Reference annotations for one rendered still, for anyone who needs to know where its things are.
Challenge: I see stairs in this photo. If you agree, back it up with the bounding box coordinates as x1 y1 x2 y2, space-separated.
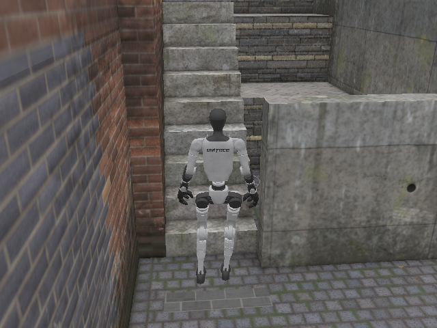
163 0 257 257

